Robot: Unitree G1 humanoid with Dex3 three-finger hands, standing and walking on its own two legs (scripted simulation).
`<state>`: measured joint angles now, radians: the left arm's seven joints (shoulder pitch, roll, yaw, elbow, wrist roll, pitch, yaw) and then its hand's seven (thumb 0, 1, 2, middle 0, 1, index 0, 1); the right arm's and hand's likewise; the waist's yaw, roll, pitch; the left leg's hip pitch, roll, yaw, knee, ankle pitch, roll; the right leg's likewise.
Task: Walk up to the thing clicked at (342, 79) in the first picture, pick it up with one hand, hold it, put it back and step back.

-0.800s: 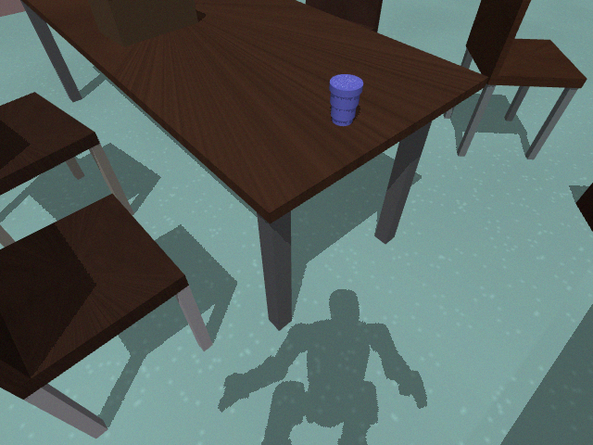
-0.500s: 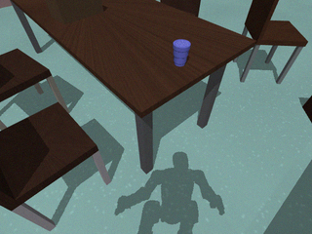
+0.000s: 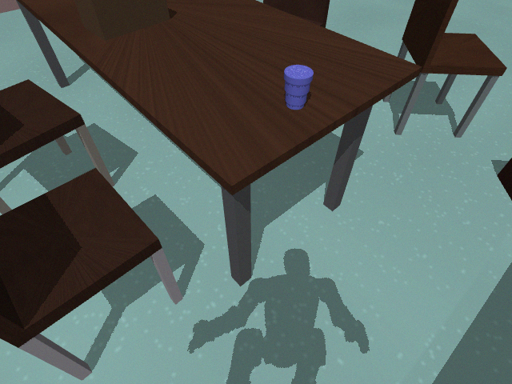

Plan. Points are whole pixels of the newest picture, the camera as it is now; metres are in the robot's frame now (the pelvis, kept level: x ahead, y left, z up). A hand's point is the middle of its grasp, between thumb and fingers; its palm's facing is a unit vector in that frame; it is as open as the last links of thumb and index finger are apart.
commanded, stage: stand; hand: right
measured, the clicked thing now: (296, 89) +0.83 -0.11 +0.02
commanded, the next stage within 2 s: walk up in 0.32 s
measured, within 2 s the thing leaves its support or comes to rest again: neither
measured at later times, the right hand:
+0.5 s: hand out of the picture +0.05 -0.31 -0.15, palm faces -0.11 +0.89 -0.45, open 7.4 cm
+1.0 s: hand (467, 295) +0.31 -0.41 -0.12, palm faces -0.30 +0.74 -0.60, open 7.4 cm
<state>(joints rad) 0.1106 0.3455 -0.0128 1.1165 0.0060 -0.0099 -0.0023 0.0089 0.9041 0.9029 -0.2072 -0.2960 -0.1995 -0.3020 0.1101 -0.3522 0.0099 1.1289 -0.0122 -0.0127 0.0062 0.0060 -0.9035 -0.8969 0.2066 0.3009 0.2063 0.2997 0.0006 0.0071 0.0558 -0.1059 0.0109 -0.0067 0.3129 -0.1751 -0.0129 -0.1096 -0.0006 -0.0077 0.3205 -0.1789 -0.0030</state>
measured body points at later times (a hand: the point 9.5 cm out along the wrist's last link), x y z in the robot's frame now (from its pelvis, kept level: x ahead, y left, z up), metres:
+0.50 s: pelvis +0.01 -0.04 -0.01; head +0.04 -0.01 +0.44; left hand +0.09 +0.31 -0.13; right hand +0.06 -0.36 -0.12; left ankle +0.00 +0.13 -0.75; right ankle +0.03 -0.18 -0.71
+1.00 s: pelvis +0.14 -0.14 -0.03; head +0.14 -0.09 +0.41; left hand +0.07 +0.17 -0.18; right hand +0.33 -0.45 -0.09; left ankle +0.16 -0.02 -0.75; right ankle +0.16 -0.27 -0.69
